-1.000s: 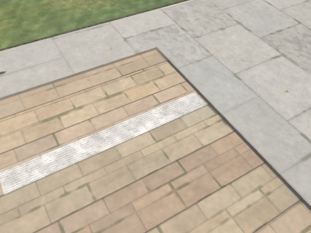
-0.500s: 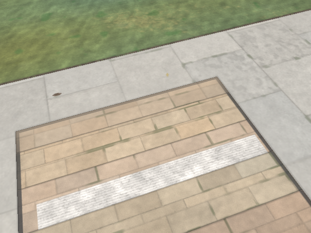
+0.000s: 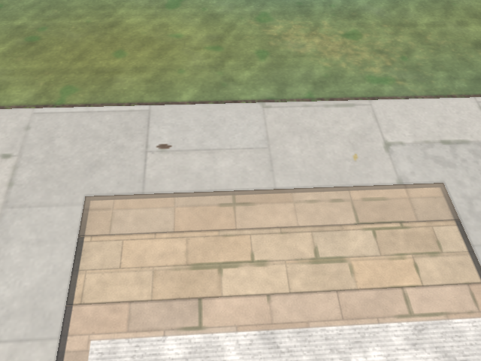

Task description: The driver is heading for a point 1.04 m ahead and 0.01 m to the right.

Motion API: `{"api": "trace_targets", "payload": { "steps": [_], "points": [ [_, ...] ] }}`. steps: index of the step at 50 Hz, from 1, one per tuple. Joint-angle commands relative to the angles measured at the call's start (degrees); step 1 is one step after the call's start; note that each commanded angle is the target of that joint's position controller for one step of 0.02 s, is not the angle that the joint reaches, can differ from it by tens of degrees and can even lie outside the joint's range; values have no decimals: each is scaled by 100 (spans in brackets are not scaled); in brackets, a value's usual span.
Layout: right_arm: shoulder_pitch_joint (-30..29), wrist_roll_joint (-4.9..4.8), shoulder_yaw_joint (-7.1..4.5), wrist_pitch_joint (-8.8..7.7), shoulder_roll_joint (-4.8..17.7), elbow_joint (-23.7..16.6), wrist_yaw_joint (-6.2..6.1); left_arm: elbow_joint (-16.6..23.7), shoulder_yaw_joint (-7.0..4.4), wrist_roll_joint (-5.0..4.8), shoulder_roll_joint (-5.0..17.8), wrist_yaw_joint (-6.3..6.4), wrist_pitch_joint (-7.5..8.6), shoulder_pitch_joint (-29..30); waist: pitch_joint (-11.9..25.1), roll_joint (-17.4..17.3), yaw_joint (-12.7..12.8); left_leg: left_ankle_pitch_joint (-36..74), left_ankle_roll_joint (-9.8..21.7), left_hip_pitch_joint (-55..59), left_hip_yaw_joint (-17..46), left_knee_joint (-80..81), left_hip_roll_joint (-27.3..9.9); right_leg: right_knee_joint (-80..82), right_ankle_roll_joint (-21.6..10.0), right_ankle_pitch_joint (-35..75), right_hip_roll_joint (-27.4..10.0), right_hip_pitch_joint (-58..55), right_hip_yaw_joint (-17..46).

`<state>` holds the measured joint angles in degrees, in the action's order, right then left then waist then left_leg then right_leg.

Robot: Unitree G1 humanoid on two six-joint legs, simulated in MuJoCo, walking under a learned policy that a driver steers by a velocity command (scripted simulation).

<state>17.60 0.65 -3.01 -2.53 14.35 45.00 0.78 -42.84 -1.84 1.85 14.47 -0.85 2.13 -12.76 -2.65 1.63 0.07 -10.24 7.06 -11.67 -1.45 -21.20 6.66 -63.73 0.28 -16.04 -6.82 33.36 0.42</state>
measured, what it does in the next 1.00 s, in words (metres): walks ahead: right foot, then left foot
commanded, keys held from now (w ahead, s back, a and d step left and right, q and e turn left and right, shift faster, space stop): e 0.26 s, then no key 0.28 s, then q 0.46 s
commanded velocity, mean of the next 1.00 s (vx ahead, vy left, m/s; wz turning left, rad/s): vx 0.09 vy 0.00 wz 0.02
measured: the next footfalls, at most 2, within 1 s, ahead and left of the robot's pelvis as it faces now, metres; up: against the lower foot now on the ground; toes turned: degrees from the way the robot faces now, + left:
right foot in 0.28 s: +0.26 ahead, -0.11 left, +0.00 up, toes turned -9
left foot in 0.76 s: +0.22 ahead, +0.08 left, +0.00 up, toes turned -7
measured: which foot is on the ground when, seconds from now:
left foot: down 0.00-0.30, up 0.32-0.74, down 0.76-1.00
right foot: up 0.00-0.26, down 0.28-0.76, up 0.78-1.00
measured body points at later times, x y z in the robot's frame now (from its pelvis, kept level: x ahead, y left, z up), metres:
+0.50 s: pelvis +0.16 -0.04 +0.00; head +0.18 -0.06 +0.44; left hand +0.30 +0.21 -0.12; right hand +0.22 -0.30 -0.14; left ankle +0.16 +0.10 -0.67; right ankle +0.22 -0.10 -0.74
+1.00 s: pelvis +0.18 -0.01 +0.00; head +0.21 +0.00 +0.45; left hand +0.31 +0.25 -0.12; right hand +0.22 -0.30 -0.12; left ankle +0.18 +0.09 -0.74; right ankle +0.16 -0.13 -0.70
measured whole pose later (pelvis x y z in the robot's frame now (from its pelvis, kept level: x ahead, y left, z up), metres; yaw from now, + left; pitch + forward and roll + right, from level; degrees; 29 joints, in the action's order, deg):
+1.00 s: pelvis +0.18 -0.01 +0.00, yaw +1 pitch +2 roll -1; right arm 17.2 0.7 -4.0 1.6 15.0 49.1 -1.5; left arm -46.3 -3.1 0.2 15.1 2.1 -2.1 -8.1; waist -2.2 0.4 -1.7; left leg -12.2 2.1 -13.8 7.3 -24.7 3.7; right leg -48.2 1.1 -24.5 2.5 23.0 1.5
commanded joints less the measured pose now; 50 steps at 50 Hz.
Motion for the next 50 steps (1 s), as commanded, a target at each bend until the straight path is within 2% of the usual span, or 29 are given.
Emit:
{"api": "trace_targets", "payload": {
  "steps": [1, 5, 9, 11, 13, 14, 15, 16, 17, 18, 19, 20, 21, 24, 27, 29, 30, 33, 36, 37, 38, 39, 40, 41, 42, 43, 45, 46, 50],
  "points": [
    [182, 2, -123, -189, 683, -173, -17, -71, -94, -47, 324, -14, -106, -686, 305, -394, 177, 4490, 343, 292, 521, 748, -1530, 366, -4, 551, 92, -107, -134],
    [155, 11, -36, -165, 566, -81, -94, -1, -41, -107, 205, -42, -93, -84, 163, -622, -34, 4382, 58, 536, -93, 792, -1442, 1609, -126, 1358, 320, -186, -128],
    [267, 9, -29, -98, 612, 63, -234, 92, -35, -28, 239, -60, -64, 206, 169, -588, -180, 4613, 57, 1106, -270, 416, -1654, 2421, -266, 1411, 537, -373, -378],
    [208, -1, -64, -40, 724, 96, -308, 78, -80, 19, 335, -67, -49, -18, 226, -626, -89, 5213, 35, 1321, -271, -123, -1767, 2639, -419, 848, 737, -628, -496],
    [77, -2, -114, 23, 848, 86, -367, -53, -149, 19, 444, -36, -3, -612, 425, -593, 144, 5503, -26, 1379, -299, -1156, -1751, 3128, -649, 556, 985, -1175, -538],
    [-8, -27, -127, 40, 892, 71, -363, -167, -189, 46, 491, 0, 65, -1107, 631, -344, 454, 4748, -162, 1088, -435, -2133, -1544, 3877, -801, 1521, 923, -1886, -319],
    [13, -44, -81, 3, 766, -151, -353, -151, -314, 73, 995, 60, 104, -1531, 1148, 379, 602, 2263, -365, 48, -679, -3900, -1011, 3778, -1233, 4282, -272, -3038, 1103],
    [590, -132, 9, 61, 267, -273, -272, -79, -397, -124, 1313, 126, 15, -1186, 1851, 1515, 17, -2518, -610, -1459, -281, -5539, 135, 3785, -2464, 6740, -1684, -4097, 3043],
    [539, 103, 25, 167, 451, -69, -250, -9, -341, -349, 985, 111, -35, -1079, 1958, 369, 157, -2302, -602, -1398, 459, -5575, -363, 4011, -2469, 5831, -1537, -3620, 2619],
    [169, 70, -1, 211, 491, -105, -234, 36, -279, -282, 746, 138, -78, -715, 1193, 177, 119, -2066, -635, -1609, 428, -5586, -464, 4261, -2322, 4571, -1263, -2976, 2210],
    [-11, 68, -13, 245, 517, -97, -244, 51, -173, -202, 444, 153, -145, -396, 644, -173, -29, -1847, -642, -1621, 406, -5076, -667, 4569, -1974, 3545, -940, -2345, 1809],
    [-142, 105, -24, 317, 538, -144, -243, 44, -136, -180, 360, 174, -166, -245, 394, -65, -99, -1626, -680, -1532, 385, -4660, -774, 4745, -1725, 3052, -658, -2016, 1524],
    [49, 144, -8, 403, 484, -41, -226, 29, -135, -137, 369, 185, -182, -194, 417, 90, -149, -1418, -722, -1246, 255, -4539, -711, 4821, -1603, 2925, -451, -1785, 1264],
    [269, 64, 28, 489, 343, 118, -204, -49, -162, -80, 508, 151, -149, -222, 634, 189, -169, -1257, -803, -1014, 193, -3890, -679, 4887, -1474, 2638, -282, -1809, 977],
    [32, 61, 41, 528, 325, 158, -239, -120, -161, -53, 538, 137, -169, -205, 592, 361, -35, -1184, -825, -980, 185, -3063, -765, 5049, -1349, 1363, -233, -1873, 1035],
    [10, 35, 72, 544, 259, 268, -238, -178, -93, -14, 393, 154, -186, -117, 572, 444, 12, -1118, -795, -660, 172, -2452, -800, 5202, -1248, 455, -246, -1768, 963],
    [-20, 20, 76, 542, 263, 303, -236, -221, -89, 4, 414, 167, -196, -110, 513, 497, 46, -1135, -778, -544, 141, -2241, -770, 5229, -1223, 165, -271, -1723, 962],
    [-141, -1, 38, 495, 400, 279, -238, -265, -171, -29, 681, 241, -267, -35, 358, 439, 85, -1301, -669, -560, 68, -1885, -660, 5069, -1263, -154, -470, -1821, 1083],
    [129, 15, 64, 398, 257, 355, -235, -297, -221, -126, 746, 336, -336, 85, 277, 246, -59, -845, -456, -197, -29, -907, -598, 4683, -1114, 33, -515, -1793, 965],
    [149, 48, 58, 353, 311, 328, -234, -339, -239, -131, 737, 361, -343, 20, 162, 69, -76, -527, -335, -96, 250, -370, -694, 4461, -915, 140, -449, -1683, 864],
    [218, 122, 17, 299, 534, 282, -241, -280, -224, -130, 610, 370, -341, 27, 171, -401, -30, -372, -151, -41, 1094, 149, -1209, 3830, -671, 201, -173, -1516, 569],
    [97, 46, -124, 277, 1037, 222, -233, -116, -183, -171, 343, 356, -343, 143, -60, -1305, 132, 455, 291, -335, 2497, 460, -2085, 3039, -311, -269, 775, -1050, -275],
    [223, 57, -172, 271, 1095, 243, -205, -103, -171, -124, 333, 360, -361, 364, -194, -1498, -130, 1309, 714, -413, 2959, 646, -2510, 2254, -224, -860, 1088, -875, -295],
    [377, 95, -176, 256, 995, 282, -222, -73, -205, -128, 381, 336, -387, 453, -88, -1230, -179, 1724, 940, -183, 2913, 649, -2516, 1429, -203, -1280, 1088, -620, -41],
    [269, 80, -202, 277, 983, 283, -251, -109, -217, -142, 375, 311, -400, 401, -18, -895, -76, 1854, 908, -45, 2573, 549, -2261, 1002, -160, -1225, 1041, -492, 89],
    [103, 51, -222, 302, 974, 230, -276, -116, -235, -126, 403, 298, -399, 375, 37, -795, 7, 2019, 776, 148, 2334, 420, -2020, 852, -122, -1063, 963, -341, 162],
    [-51, 0, -234, 332, 854, 158, -269, -126, -228, -100, 414, 288, -377, 331, 334, -784, 32, 2650, 625, 579, 2003, 157, -1696, 921, 12, -889, 930, -293, 142],
    [20, -8, -246, 344, 827, 161, -257, -99, -214, -118, 394, 289, -368, 388, 444, -798, -32, 2797, 604, 735, 1968, 67, -1632, 1063, 76, -874, 945, -300, 98],
    [252, 15, -354, 407, 981, 195, -242, 97, -144, -200, 354, 316, -349, 655, 588, -995, -281, 2726, 618, 906, 2276, -128, -1630, 1897, 131, -921, 955, -561, 110]
  ]
}}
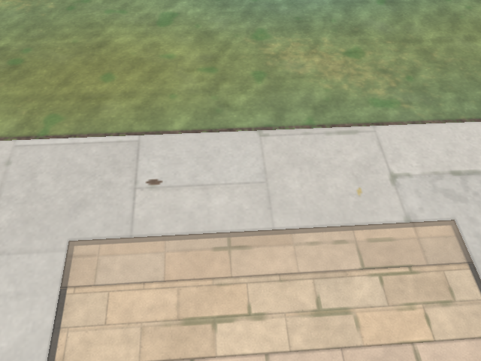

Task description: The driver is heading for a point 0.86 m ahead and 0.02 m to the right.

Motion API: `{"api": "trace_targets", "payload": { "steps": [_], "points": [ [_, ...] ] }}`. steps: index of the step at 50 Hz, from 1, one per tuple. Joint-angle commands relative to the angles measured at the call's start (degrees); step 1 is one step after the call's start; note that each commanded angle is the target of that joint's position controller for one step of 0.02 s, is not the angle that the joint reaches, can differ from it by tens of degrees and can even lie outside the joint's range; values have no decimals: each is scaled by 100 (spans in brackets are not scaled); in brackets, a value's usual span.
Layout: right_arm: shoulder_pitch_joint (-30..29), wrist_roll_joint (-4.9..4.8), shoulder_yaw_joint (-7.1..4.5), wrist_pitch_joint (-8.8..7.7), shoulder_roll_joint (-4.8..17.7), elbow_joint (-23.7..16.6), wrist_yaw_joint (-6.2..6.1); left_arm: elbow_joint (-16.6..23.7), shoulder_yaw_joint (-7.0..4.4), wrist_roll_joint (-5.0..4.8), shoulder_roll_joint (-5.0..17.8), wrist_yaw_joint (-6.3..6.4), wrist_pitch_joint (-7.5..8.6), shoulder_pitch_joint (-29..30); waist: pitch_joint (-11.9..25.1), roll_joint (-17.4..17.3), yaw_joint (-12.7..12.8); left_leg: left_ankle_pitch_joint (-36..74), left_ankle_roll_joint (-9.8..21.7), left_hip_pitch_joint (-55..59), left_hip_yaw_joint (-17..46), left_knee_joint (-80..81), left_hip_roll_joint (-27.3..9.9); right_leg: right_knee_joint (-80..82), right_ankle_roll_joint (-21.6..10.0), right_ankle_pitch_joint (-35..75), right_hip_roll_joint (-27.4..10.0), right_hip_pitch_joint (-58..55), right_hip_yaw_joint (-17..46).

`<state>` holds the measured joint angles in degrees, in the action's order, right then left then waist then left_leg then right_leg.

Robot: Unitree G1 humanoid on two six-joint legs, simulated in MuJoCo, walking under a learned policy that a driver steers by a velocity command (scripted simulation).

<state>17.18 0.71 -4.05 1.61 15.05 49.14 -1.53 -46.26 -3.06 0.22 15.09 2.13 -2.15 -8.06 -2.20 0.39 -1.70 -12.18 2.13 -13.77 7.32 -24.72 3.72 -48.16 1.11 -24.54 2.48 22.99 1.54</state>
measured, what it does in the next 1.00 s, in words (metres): walks ahead: right foot, then left foot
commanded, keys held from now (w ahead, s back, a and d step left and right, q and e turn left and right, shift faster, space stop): q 0.08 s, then w+q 0.16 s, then w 0.14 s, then w+e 0.62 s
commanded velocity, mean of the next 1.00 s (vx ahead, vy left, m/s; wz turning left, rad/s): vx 0.34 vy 0.00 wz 0.01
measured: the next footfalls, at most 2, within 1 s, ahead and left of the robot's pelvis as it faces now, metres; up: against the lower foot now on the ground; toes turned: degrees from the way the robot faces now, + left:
right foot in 0.12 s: +0.04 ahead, -0.11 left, +0.00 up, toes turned +8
left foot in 0.58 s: +0.20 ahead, +0.16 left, +0.00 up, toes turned +11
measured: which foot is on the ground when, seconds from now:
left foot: down 0.00-0.12, up 0.14-0.56, down 0.58-1.00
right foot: up 0.00-0.10, down 0.12-0.58, up 0.60-1.00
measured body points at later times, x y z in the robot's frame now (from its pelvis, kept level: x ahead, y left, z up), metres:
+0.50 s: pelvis +0.08 +0.01 +0.00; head +0.10 +0.00 +0.45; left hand -0.01 +0.26 -0.13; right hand +0.29 -0.20 -0.12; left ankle +0.13 +0.16 -0.71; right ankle +0.00 -0.12 -0.74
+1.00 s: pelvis +0.30 +0.07 -0.01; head +0.34 +0.07 +0.44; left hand +0.49 +0.30 -0.12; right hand +0.26 -0.18 -0.15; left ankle +0.16 +0.15 -0.74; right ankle +0.46 -0.04 -0.70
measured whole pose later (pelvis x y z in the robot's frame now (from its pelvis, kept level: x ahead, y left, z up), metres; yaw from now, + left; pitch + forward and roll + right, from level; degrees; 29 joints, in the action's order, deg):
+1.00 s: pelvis +0.30 +0.07 -0.01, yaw -3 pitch +1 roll +1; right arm 23.9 1.3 -1.9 -5.3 12.1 54.7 -1.0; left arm -45.5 -2.8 2.0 13.7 -4.4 0.1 -4.6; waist -3.0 1.6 -2.3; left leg -19.7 0.9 6.6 -14.7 -11.9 1.6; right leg -41.8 -4.7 -2.4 -3.5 37.2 -5.0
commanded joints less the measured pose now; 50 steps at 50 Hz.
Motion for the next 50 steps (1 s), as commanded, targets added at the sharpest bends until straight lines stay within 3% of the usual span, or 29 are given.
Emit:
{"api": "trace_targets", "payload": {
  "steps": [1, 4, 5, 6, 7, 8, 9, 10, 11, 13, 19, 22, 24, 26, 28, 29, 30, 31, 32, 33, 34, 36, 39, 44, 48, 50],
  "points": [
    [231, 20, -276, 12, 962, -247, 6, 467, -18, -51, 324, 25, 87, 152, 565, -920, -105, 2908, 1090, 1036, 1511, 204, -1332, 551, 28, -73, 53, 301, 1],
    [-225, -1, -325, 69, 1052, -382, 75, 447, -16, -73, 390, 48, 141, -259, 598, -963, 126, 2678, 827, 563, 1741, 82, -1143, 1648, -60, 268, 162, -604, -17],
    [-422, -51, -331, 88, 1042, -432, 91, 367, -14, -26, 383, 53, 185, -613, 711, -833, 355, 1570, 629, 185, 1692, -17, -906, 2493, -101, 679, 177, -1297, -78],
    [-506, -73, -284, 83, 835, -523, 91, 316, -75, 54, 621, 85, 236, -843, 723, -378, 433, -107, 343, -637, 1481, -351, -513, 3150, -223, 530, -328, -2127, 391],
    [-368, -93, -152, 58, 256, -695, 104, 391, -185, 133, 1238, 115, 231, -995, 816, 1247, 416, -2119, 43, -1860, 401, -1755, 383, 3809, -665, -1013, -1982, -2871, 2307],
    [-561, 100, -206, 36, 662, -740, 88, 414, -265, 233, 1536, 80, 204, -818, 283, 1339, 445, -2063, 21, -2453, -1, -2565, 377, 4166, -1160, -1569, -2593, -2058, 3184],
    [-706, 165, -277, 12, 936, -733, 137, 457, -181, 230, 1153, 59, 219, -629, -100, 783, 294, -1612, 75, -2407, 162, -3034, -1, 4169, -1247, -1744, -2410, -1666, 2934],
    [-603, 155, -298, -2, 917, -630, 222, 478, -106, 156, 856, 45, 249, -381, -334, 618, 123, -1224, 38, -2406, 100, -3215, -86, 4195, -1100, -1508, -2066, -1514, 2379],
    [-433, 156, -290, -4, 858, -528, 303, 519, -76, 122, 748, 38, 293, -264, -322, 691, 37, -909, -41, -2377, -25, -3402, -126, 4217, -960, -1075, -1775, -1617, 1869],
    [-421, 179, -236, -22, 710, -460, 431, 439, -59, 112, 656, 19, 419, -536, -238, 717, 144, -507, -137, -2450, -161, -3679, -201, 4225, -956, -306, -1536, -1830, 1266],
    [-1083, 167, -120, -113, 510, -587, 497, -47, -122, 117, 677, -149, 675, -1433, -345, 603, 455, 28, -246, -2893, -92, -2768, -214, 4259, -1125, 565, -1637, -2506, 788],
    [-1630, 202, 0, -187, 350, -757, 533, -249, -105, 68, 641, -207, 693, -1589, -404, 663, 507, 166, -283, -2387, -754, -1762, -510, 4170, -1203, 1086, -1541, -2235, 591],
    [-1972, 162, 71, -246, 246, -874, 526, -384, -112, 86, 692, -251, 687, -1792, -447, 757, 620, -92, -251, -1760, -1044, -1173, -452, 3958, -1246, 1708, -1492, -1909, 537],
    [-1829, 113, 74, -303, 313, -887, 473, -477, -161, 99, 854, -266, 661, -1863, -378, 811, 494, -294, -117, -1113, -1174, -869, -322, 3656, -1263, 2422, -1619, -1709, 683],
    [-915, 110, 22, -413, 406, -621, 356, -493, -177, 45, 919, -262, 631, -1633, -109, 557, -58, 121, 51, 254, -1162, -118, -156, 2885, -1089, 3116, -1500, -1312, 612],
    [-43, 190, -85, -506, 692, -324, 250, -478, -128, 5, 758, -273, 645, -1611, 466, 118, -389, 108, 171, 1582, -860, 38, -364, 1776, -922, 3225, -1110, -834, 270],
    [960, 329, -221, -570, 1269, -247, 128, -171, 14, -85, 294, -298, 670, -1457, 1394, -882, -805, -1495, 524, 3097, 1049, 529, -2038, -82, -660, 1633, -573, 408, -174],
    [1087, 241, -296, -532, 1678, -172, 96, -77, 2, -45, 201, -247, 628, -1600, 1391, -1601, -646, -2117, 841, 2923, 2877, 1373, -2984, -1265, -643, -643, 59, 1469, -220],
    [601, 177, -174, -511, 1201, -245, 103, -223, -119, 37, 566, -220, 547, -1544, 775, -785, -410, -2436, 819, 2196, 2447, 1329, -2777, -1817, -758, -290, -347, 1524, 299],
    [20, 126, -57, -528, 773, -349, 132, -279, -113, 20, 447, -288, 543, -1497, 250, -596, -128, -1918, 684, 1573, 1672, 1444, -2457, -1760, -769, 247, -552, 1461, 317],
    [-275, 96, 18, -561, 493, -387, 148, -352, -96, 20, 288, -325, 516, -1515, 41, -621, 35, -1175, 522, 1188, 974, 1577, -2153, -1588, -722, 561, -675, 1279, 252],
    [-329, 75, 95, -649, 250, -331, 109, -440, -120, 138, 231, -404, 398, -1552, -84, -699, 182, -82, 349, 938, 58, 1668, -1767, -1585, -592, 920, -746, 1150, 127],
    [31, 28, 74, -775, 309, -136, 99, -257, -124, 150, 123, -487, 309, -1134, -136, -603, 226, 1125, 466, 1028, -540, 1688, -1791, -1692, -477, 1323, -774, 1563, 28],
    [322, 64, 106, -798, 237, 77, 83, 152, -49, 159, 0, -594, 287, -82, -386, -492, 161, 1987, 531, 1062, -1359, 1708, -1677, -667, -366, 2170, -750, 1958, -213],
    [540, 56, 64, -789, 467, 236, 28, 481, 46, 179, -24, -686, 293, 707, -527, -431, 36, 2571, 477, 1267, -1788, 1693, -1788, 682, -563, 2389, -637, 1420, -699],
    [641, 56, 46, -745, 577, 318, -3, 544, 37, 191, 41, -668, 290, 761, -428, -404, 72, 3744, 413, 1674, -1993, 1290, -1851, 1037, -765, 2094, -421, 1110, -929]
  ]
}}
